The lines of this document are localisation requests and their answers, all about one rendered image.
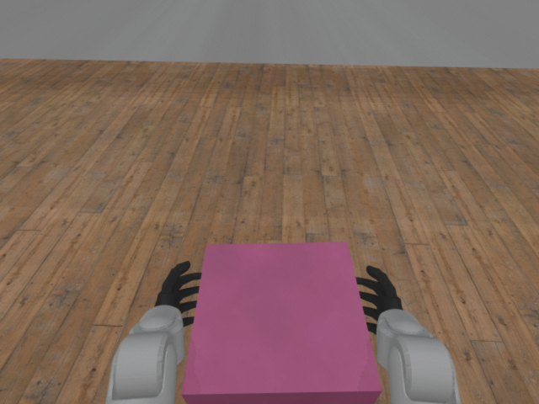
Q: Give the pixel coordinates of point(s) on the right robot forearm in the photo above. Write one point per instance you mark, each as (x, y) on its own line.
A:
(420, 368)

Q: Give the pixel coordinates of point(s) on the robot right hand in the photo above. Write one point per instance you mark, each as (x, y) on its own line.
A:
(387, 297)

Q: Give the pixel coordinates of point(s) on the carton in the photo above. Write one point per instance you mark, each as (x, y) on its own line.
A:
(280, 323)

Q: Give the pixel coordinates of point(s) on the left robot forearm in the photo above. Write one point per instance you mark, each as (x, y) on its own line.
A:
(144, 367)

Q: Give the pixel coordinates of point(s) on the robot left hand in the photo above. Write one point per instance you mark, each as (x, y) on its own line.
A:
(171, 295)

